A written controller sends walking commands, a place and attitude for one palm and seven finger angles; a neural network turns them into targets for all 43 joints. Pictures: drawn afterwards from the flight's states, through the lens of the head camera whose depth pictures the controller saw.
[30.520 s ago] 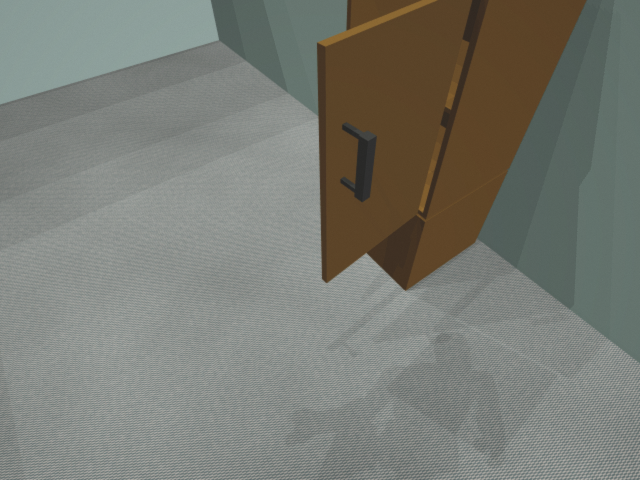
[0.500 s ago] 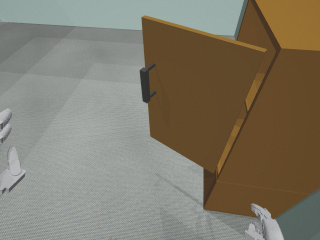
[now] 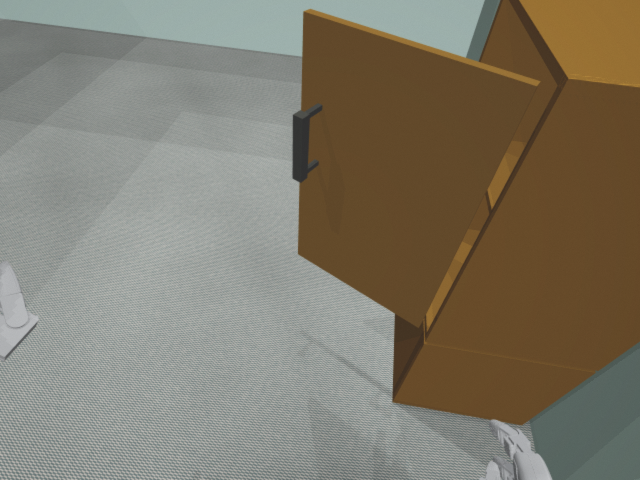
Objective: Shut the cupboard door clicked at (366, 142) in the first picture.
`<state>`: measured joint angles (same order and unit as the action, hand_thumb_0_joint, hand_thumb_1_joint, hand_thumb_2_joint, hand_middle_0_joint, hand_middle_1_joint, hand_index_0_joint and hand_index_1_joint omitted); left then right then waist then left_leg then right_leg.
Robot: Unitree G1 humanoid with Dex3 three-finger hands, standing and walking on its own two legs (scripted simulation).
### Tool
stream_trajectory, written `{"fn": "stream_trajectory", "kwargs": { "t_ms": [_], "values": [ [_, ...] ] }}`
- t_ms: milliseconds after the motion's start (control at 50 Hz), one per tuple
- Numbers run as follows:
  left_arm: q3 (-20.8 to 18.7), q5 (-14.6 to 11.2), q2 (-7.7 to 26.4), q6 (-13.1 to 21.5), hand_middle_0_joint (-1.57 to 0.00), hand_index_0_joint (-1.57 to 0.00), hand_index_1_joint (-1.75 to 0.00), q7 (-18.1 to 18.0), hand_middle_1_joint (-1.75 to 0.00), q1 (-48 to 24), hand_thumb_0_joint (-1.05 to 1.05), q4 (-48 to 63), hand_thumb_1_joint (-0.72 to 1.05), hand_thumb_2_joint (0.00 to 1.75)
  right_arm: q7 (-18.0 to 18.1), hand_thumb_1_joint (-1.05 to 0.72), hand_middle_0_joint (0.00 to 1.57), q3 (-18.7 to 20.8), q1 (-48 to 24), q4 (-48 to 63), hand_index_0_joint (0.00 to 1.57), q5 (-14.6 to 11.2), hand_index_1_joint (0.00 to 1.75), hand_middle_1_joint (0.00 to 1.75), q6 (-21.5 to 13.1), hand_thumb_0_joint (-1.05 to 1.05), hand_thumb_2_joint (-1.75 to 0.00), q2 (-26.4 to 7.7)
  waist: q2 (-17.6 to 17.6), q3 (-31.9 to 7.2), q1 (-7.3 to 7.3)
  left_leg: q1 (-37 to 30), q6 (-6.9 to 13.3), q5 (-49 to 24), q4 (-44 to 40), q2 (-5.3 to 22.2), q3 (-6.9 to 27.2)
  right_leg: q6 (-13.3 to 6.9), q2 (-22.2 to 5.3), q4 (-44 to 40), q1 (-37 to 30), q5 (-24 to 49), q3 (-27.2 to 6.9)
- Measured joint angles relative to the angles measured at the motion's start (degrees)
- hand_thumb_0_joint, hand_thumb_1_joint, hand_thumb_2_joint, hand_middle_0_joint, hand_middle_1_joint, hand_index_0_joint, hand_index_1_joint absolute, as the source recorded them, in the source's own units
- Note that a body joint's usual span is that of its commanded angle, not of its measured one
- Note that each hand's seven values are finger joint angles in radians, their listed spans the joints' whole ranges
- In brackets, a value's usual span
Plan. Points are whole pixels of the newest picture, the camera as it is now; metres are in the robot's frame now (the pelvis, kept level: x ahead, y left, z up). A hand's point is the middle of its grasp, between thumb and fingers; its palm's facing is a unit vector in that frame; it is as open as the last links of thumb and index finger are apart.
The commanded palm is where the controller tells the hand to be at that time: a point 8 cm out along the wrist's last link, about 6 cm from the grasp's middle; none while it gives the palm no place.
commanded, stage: step back with the hand held close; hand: left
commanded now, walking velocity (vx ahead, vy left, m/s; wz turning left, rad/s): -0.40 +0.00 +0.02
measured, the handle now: (307, 143) +0.67 +0.07 +0.06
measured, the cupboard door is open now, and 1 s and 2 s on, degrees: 63 63 63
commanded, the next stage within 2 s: stop stepping back and stand still in 1.20 s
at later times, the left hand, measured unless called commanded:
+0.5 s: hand (9, 340) +0.18 +0.27 +0.19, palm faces +0.47 -0.76 -0.44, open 7.4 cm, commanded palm +0.12 +0.30 +0.20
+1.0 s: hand out of the picture +0.11 +0.27 +0.18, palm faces +0.47 -0.75 -0.46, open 7.4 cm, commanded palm +0.04 +0.30 +0.20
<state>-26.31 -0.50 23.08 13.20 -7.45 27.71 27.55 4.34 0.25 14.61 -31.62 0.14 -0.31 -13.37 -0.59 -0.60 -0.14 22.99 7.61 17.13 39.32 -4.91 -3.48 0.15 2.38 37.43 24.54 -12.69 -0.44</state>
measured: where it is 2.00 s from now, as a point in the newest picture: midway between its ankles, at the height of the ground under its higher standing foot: outside the picture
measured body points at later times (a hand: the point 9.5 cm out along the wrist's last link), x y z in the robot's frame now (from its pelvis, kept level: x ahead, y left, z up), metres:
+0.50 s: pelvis -0.02 +0.00 -0.01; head -0.01 +0.03 +0.44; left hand +0.15 +0.30 +0.21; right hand +0.14 -0.25 -0.07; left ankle +0.04 +0.04 -0.72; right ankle +0.04 -0.13 -0.71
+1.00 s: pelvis -0.08 -0.01 +0.01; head -0.07 +0.03 +0.45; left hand +0.08 +0.31 +0.21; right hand +0.09 -0.26 -0.06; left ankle -0.01 +0.08 -0.72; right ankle +0.00 -0.14 -0.71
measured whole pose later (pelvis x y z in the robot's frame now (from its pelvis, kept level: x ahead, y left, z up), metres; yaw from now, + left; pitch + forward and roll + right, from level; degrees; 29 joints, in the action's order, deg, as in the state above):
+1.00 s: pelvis -0.08 -0.01 +0.01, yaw +4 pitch +2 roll -2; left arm -26.7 -0.7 26.4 15.1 -8.6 31.8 31.5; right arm 4.6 2.5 13.4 -35.2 0.1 -1.0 -13.0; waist -2.9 -2.1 -2.0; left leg 26.5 2.9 11.6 36.8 -0.9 0.1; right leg 1.4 1.8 34.0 24.7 -11.1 -1.5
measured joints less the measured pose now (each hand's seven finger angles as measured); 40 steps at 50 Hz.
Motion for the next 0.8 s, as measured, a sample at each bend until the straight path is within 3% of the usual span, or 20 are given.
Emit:
{"fn": "stream_trajectory", "kwargs": {
  "t_ms": [220, 380, 480, 580, 720, 800],
  "values": [
    [-1.42, 0.15, 1.35, 1.93, -0.21, -0.21, -0.30, 0.77, -0.30, 1.27, 0.01, 2.27, 0.89, 0.90, -1.04, -0.90, 0.21, 0.58, -1.87, -0.19, 0.20, 0.19, 0.30, 0.30, -0.25, 0.01, -0.90, 0.57, -0.52, 0.81, -0.63, 2.70, -0.34, -0.01, 2.31, 0.67, 0.05, -0.39, 0.92, 1.08, 2.07, -0.09, -0.46],
    [-2.00, 0.64, 0.86, 2.38, -0.21, -0.21, -0.30, 0.60, -0.31, 0.71, 0.01, 2.24, 0.89, 0.90, -0.60, -0.90, 0.21, 1.11, -2.01, -0.30, 0.20, 0.22, 0.30, 0.30, -0.59, 0.01, -0.90, 0.05, -0.78, 0.41, -0.25, 4.08, -0.05, 0.15, 3.76, 0.70, -0.25, -0.21, 0.73, 2.59, 3.44, -0.29, -0.37],
    [-1.94, 0.45, 0.30, 2.64, -0.21, -0.21, -0.30, 0.89, -0.31, -1.04, 0.01, 2.20, 0.89, 0.90, -0.31, -0.90, 0.21, 1.27, -1.75, -1.39, 0.20, 0.79, 0.30, 0.30, -1.32, 0.01, -0.90, 0.70, -0.44, 0.48, -0.34, 3.53, -0.07, -0.21, 3.49, 0.79, 0.63, 0.44, 1.80, 3.97, 1.37, -2.10, -2.55],
    [-1.84, -0.56, 0.13, 3.29, -0.21, -0.21, -0.30, 1.17, -0.30, -0.36, 0.01, 2.34, 0.89, 0.90, -0.84, -0.90, 0.21, 0.72, -2.27, -2.44, 0.20, 1.09, 0.30, 0.30, -2.23, 0.01, -0.90, 2.15, -0.50, -0.11, 0.03, 3.52, -0.89, -2.03, 0.93, 2.01, 0.99, 0.45, 2.41, 0.17, -2.47, -3.82, -3.36],
    [-0.37, -0.74, 1.00, 2.62, -0.21, -0.21, -0.30, 1.80, -0.30, 1.31, 0.01, 2.97, 0.89, 0.90, -1.22, -0.90, 0.21, 0.19, -4.08, -1.54, 0.20, 0.86, 0.30, 0.30, -2.65, 0.01, -0.90, 2.70, -0.38, 0.74, -0.56, 4.53, -2.10, -4.77, -1.07, 3.27, 1.54, -0.33, 3.34, -2.59, -1.80, -0.68, -2.63],
    [0.02, -0.19, 1.67, 2.25, -0.21, -0.21, -0.30, 1.33, -0.31, 2.67, 0.01, 3.41, 0.89, 0.90, -1.35, -0.90, 0.21, 0.93, -3.09, -1.08, 0.20, 0.72, 0.30, 0.30, -1.81, 0.01, -0.90, 2.06, -0.96, -1.01, -1.25, 7.02, -4.39, 3.01, 1.22, 2.71, 1.72, -0.87, 2.29, -2.47, -0.14, -0.34, -1.82]
  ]
}}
